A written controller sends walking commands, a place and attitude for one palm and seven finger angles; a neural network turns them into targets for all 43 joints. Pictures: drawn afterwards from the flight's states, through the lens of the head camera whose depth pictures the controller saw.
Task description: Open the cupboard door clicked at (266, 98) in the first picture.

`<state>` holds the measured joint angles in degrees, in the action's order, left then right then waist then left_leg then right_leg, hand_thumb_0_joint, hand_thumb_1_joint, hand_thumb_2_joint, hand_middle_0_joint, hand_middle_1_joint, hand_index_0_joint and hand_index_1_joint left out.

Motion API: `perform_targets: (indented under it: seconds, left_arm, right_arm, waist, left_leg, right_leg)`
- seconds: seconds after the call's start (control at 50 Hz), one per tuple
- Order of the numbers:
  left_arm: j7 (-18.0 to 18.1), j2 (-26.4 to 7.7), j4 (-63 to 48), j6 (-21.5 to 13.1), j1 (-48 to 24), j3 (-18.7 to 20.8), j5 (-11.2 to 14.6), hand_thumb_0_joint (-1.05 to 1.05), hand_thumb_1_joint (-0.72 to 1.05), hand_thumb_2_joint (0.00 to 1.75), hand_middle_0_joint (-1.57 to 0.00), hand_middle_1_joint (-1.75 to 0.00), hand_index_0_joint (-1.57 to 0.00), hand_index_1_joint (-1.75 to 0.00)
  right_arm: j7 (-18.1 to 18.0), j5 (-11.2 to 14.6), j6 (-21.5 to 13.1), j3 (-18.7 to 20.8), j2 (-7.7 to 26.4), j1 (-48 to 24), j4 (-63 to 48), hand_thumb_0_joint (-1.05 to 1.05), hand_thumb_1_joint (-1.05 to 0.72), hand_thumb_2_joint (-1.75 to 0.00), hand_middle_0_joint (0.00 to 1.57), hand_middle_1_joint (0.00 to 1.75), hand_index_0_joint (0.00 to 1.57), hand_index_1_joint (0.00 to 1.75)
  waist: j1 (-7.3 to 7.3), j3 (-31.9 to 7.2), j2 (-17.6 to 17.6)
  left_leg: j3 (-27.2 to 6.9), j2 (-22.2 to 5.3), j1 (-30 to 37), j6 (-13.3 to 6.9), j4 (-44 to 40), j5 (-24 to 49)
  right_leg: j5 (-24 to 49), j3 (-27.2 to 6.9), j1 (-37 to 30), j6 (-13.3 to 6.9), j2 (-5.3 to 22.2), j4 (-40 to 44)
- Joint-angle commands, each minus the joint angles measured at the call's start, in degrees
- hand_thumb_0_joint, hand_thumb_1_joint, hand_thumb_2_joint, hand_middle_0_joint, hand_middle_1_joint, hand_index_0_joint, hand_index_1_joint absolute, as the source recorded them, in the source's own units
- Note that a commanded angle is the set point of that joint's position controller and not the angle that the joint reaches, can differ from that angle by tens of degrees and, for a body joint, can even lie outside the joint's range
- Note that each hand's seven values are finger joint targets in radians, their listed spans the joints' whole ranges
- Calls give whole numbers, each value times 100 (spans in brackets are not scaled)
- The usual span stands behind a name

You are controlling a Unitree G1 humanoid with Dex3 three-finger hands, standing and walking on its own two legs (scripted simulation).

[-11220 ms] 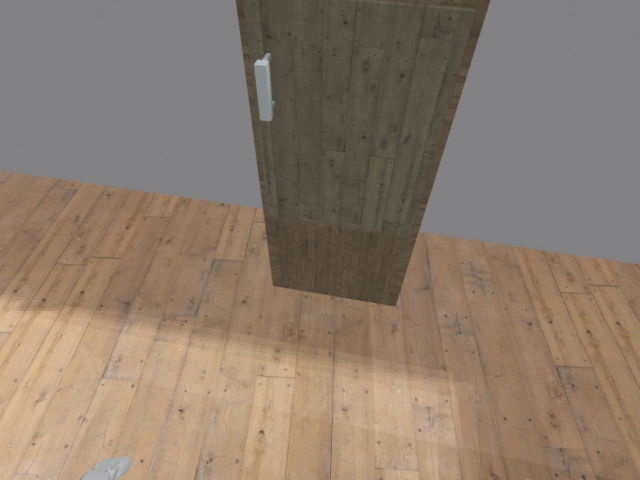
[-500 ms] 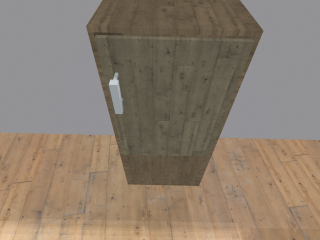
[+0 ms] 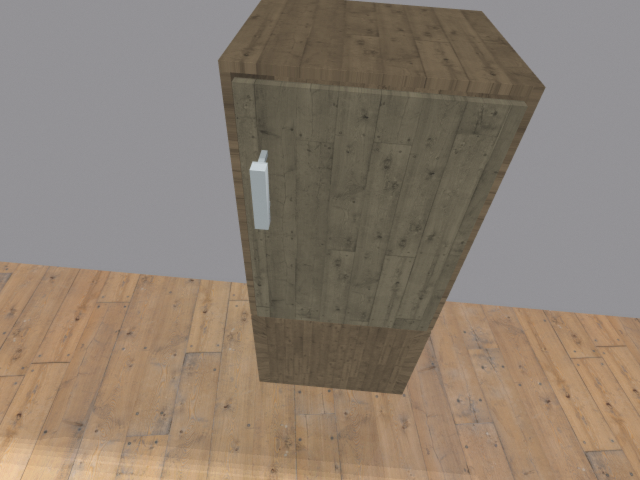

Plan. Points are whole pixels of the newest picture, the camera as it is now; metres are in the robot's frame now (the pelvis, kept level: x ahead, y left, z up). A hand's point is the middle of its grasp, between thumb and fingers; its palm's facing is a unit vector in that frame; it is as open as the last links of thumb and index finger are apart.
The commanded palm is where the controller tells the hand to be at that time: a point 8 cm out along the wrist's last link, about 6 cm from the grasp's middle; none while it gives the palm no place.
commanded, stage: look again from close up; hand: left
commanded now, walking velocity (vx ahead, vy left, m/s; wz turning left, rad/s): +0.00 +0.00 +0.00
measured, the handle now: (263, 189) +0.54 +0.14 +0.07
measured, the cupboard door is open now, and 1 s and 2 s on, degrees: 0 0 0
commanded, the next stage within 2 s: shuffle to correct the standing spot in 0.12 s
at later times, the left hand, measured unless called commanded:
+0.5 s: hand out of the picture -0.08 +0.20 -0.16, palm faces +0.03 -0.98 -0.20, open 7.4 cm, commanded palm none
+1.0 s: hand out of the picture -0.01 +0.17 -0.18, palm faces -0.02 -0.98 -0.20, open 7.3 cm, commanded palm none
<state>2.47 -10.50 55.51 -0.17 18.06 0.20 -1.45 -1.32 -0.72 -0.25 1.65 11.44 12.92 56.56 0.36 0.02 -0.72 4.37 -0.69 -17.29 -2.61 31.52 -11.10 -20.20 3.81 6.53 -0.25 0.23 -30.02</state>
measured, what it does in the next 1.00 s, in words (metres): steps on the spot: left foot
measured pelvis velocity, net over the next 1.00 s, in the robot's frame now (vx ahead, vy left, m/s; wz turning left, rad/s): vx -0.03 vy -0.02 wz -0.03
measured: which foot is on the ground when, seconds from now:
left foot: down 0.00-0.56, up 0.58-0.72, down 0.74-1.00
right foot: down 0.00-0.76, up 0.78-1.00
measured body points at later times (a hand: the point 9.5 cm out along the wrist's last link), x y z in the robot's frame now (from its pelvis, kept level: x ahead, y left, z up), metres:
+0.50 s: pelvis -0.03 +0.01 +0.01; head -0.04 +0.02 +0.46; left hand -0.08 +0.25 -0.15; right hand -0.01 -0.23 -0.14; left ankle +0.07 +0.09 -0.73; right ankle -0.04 -0.11 -0.73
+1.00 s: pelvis -0.03 -0.02 +0.00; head -0.02 -0.01 +0.45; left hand -0.01 +0.22 -0.16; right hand -0.06 -0.24 -0.15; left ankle +0.00 +0.08 -0.73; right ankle +0.00 -0.17 -0.72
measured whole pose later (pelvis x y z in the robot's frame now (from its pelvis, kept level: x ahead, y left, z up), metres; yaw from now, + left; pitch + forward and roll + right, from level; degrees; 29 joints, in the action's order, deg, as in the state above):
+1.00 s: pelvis -0.03 -0.02 +0.00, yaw -2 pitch +0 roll -1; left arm 0.9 -10.6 56.4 1.3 18.6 1.4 -2.4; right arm -0.5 -1.8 0.5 1.6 7.4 21.7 59.1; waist -0.6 0.7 -0.3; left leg 9.1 -3.9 -17.9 -2.3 34.9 -16.9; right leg -21.8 1.7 21.8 -1.8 3.6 -40.0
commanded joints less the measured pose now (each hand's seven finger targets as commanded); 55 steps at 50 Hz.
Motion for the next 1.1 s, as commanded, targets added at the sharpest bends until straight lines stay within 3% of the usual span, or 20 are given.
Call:
perform_targets:
  seconds: [0.0,0.2,0.36,0.48,0.56,0.6,0.68,0.7,0.72,0.74,0.76,0.8,0.86,0.88,0.9,0.92,0.96,1.02,1.06,1.08]
  left_arm:
    - [22,-903,-332,-70,204,177,3,0,90,90,-20,-30,-20,-30]
    - [-58,-1110,-178,-45,267,206,-24,0,90,90,-20,-30,-20,-30]
    - [-145,-519,168,295,1188,147,-62,0,90,90,-20,-30,-20,-30]
    - [-211,-418,226,407,1646,267,-46,0,90,90,-20,-30,-20,-30]
    - [-86,-675,-41,332,933,375,-70,0,90,90,-20,-30,-20,-30]
    - [-74,-631,-268,269,355,393,-78,0,90,90,-20,-30,-20,-30]
    - [-125,-452,-53,234,592,311,-75,0,90,90,-20,-30,-20,-30]
    - [-155,-313,6,243,712,268,-38,0,90,90,-20,-30,-20,-30]
    - [-212,-52,11,233,891,225,1,0,90,90,-20,-30,-20,-30]
    - [-253,7,-128,229,745,231,-49,0,90,90,-20,-30,-20,-30]
    - [-296,-176,-258,229,498,283,-119,0,90,90,-20,-30,-20,-30]
    - [-275,-89,-23,268,633,315,-151,0,90,90,-20,-30,-20,-30]
    - [-260,113,48,232,613,264,-85,0,90,90,-20,-30,-20,-30]
    - [-40,-422,298,189,507,173,-20,0,90,90,-20,-30,-20,-30]
    - [-120,-401,-88,179,741,120,-46,0,90,90,-20,-30,-20,-30]
    - [-138,-284,11,137,1010,159,-57,0,90,90,-20,-30,-20,-30]
    - [-119,-298,-45,40,472,154,-48,0,90,90,-20,-30,-20,-30]
    - [-169,-281,-103,10,248,149,-62,0,90,90,-20,-30,-20,-30]
    - [-162,-352,32,-93,215,138,-42,0,90,90,-20,-30,-20,-30]
    - [-155,-428,86,-123,203,141,-29,0,90,90,-20,-30,-20,-30]
  right_arm:
    - [26,-22,-69,126,831,38,-328,0,-90,-90,20,30,20,30]
    - [77,-15,-50,176,1180,-135,-291,0,-90,-90,20,30,20,30]
    - [-38,-64,142,243,1088,224,-67,0,-90,-90,20,30,20,30]
    - [-104,-102,231,309,919,248,-3,0,-90,-90,20,30,20,30]
    - [-118,-50,247,243,217,401,-17,0,-90,-90,20,30,20,30]
    - [-104,-15,198,254,92,658,57,0,-90,-90,20,30,20,30]
    - [-97,-33,19,156,-163,1135,230,0,-90,-90,20,30,20,30]
    - [-139,-43,-36,151,-26,1423,329,0,-90,-90,20,30,20,30]
    - [-194,-92,-83,257,415,1670,371,0,-90,-90,20,30,20,30]
    - [-250,-105,-100,357,845,1776,313,0,-90,-90,20,30,20,30]
    - [-268,-72,-112,381,930,1634,200,0,-90,-90,20,30,20,30]
    - [-250,-68,-157,209,470,1035,194,0,-90,-90,20,30,20,30]
    - [-211,-41,-221,146,259,851,160,0,-90,-90,20,30,20,30]
    - [-80,-68,-170,206,869,303,-13,0,-90,-90,20,30,20,30]
    - [102,-134,-42,99,386,28,-344,0,-90,-90,20,30,20,30]
    - [136,-174,-98,124,485,107,-442,0,-90,-90,20,30,20,30]
    - [118,-132,-63,138,435,875,-269,0,-90,-90,20,30,20,30]
    - [79,-94,-62,180,494,890,-272,0,-90,-90,20,30,20,30]
    - [72,-84,-84,94,249,818,-317,0,-90,-90,20,30,20,30]
    - [71,-81,-65,92,257,768,-338,0,-90,-90,20,30,20,30]
  waist:
    - [-50,484,224]
    - [10,271,288]
    - [42,190,583]
    - [120,297,195]
    - [-80,670,-1162]
    - [-285,493,-598]
    - [-332,637,-282]
    - [-354,648,197]
    - [-395,621,1346]
    - [-411,768,1714]
    - [-335,1011,930]
    - [-47,881,936]
    - [57,583,643]
    - [90,849,1431]
    - [401,717,694]
    - [346,479,1251]
    - [-78,3,1105]
    - [-127,94,1419]
    - [-73,206,625]
    - [-33,392,-408]
  left_leg:
    - [-825,-515,210,-30,-824,-131]
    - [-1204,-638,84,0,-1606,-1385]
    - [-1789,-1299,24,-73,-2508,-2477]
    - [-911,-897,-529,308,-2026,-2177]
    - [190,36,-541,301,1692,-1202]
    - [59,-156,-643,191,2379,-1446]
    - [363,-196,540,214,12,-860]
    - [-2,-399,944,187,-674,-977]
    - [-1792,-1531,1258,-154,-1620,-2059]
    - [-3114,-2614,977,-645,-2476,-2945]
    - [-3129,-2785,471,-875,-2646,-2950]
    - [-2101,-2059,-297,-480,-2578,-2324]
    - [-1048,-1542,-51,-481,-2269,-850]
    - [-350,-1544,-1166,-389,-1213,-1173]
    - [51,-861,-1849,-141,-851,-2801]
    - [-155,-679,-1216,-128,-1030,-2915]
    - [-636,-875,-507,-230,-1030,-2273]
    - [-1069,-1145,-175,-273,-1252,-2097]
    - [-757,-949,-326,-181,-812,-1383]
    - [-401,-652,-481,-61,-325,-1331]
  right_leg:
    - [454,-665,834,-256,537,901]
    - [18,-480,614,-210,474,982]
    - [-227,9,609,-125,39,190]
    - [-160,9,46,-272,-71,1107]
    - [-1687,-1826,1541,-1153,1440,2472]
    - [-685,-1340,1413,-1212,1327,2123]
    - [-828,-934,1809,-839,845,1207]
    - [-809,-759,2079,-642,551,548]
    - [-748,-352,2805,-306,95,-602]
    - [-839,-140,3252,-108,29,-1778]
    - [-512,-559,3169,-93,355,-2423]
    - [37,-634,2580,-7,346,-2865]
    - [500,-449,2215,133,430,-2400]
    - [-291,-462,1229,-261,771,-1828]
    - [-303,240,530,-180,57,-1003]
    - [-206,290,988,-192,-49,-658]
    - [-211,148,1091,-165,-51,-776]
    - [-147,77,1529,-166,73,-677]
    - [228,-230,1218,-229,223,-152]
    - [136,-610,1235,-291,407,183]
